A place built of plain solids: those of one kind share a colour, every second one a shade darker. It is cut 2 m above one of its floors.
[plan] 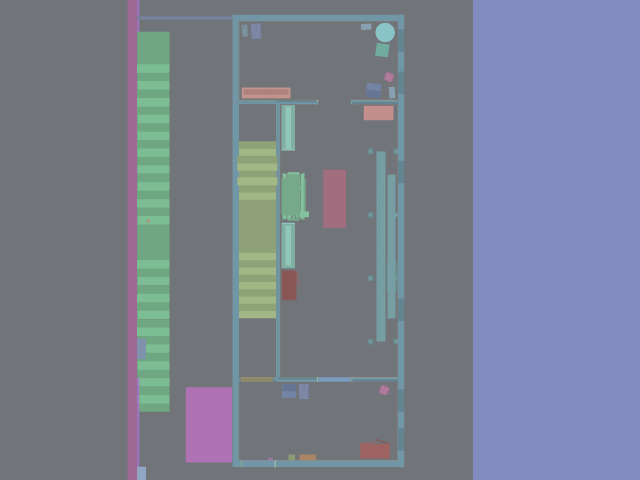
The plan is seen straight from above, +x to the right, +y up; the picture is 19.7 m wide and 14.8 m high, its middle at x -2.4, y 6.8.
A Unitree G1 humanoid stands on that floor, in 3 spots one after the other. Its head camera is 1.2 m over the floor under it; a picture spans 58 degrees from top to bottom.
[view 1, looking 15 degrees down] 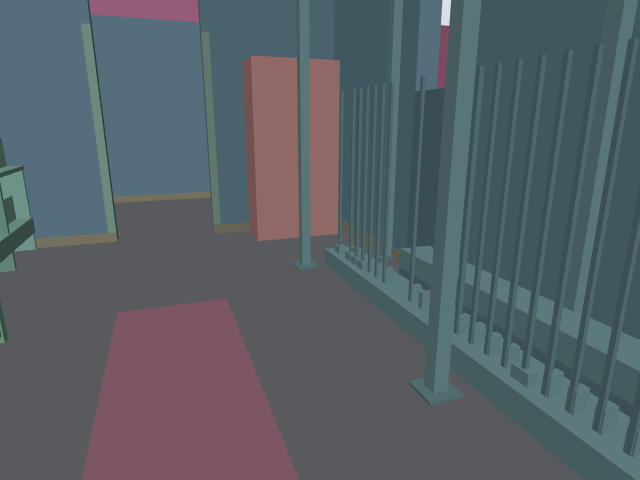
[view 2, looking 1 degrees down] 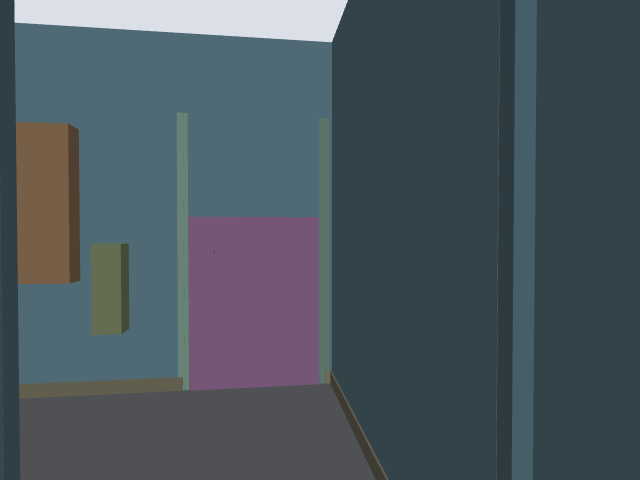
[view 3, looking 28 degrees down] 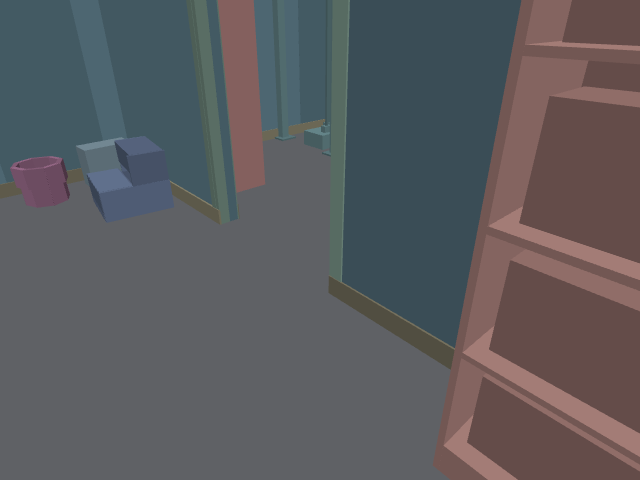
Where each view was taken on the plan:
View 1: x -1.95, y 6.10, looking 70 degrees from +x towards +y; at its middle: ground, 4.64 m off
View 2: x -4.33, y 3.39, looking -98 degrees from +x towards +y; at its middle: door_frame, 3.42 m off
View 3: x -3.70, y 12.30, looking -42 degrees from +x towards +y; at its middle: ground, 2.56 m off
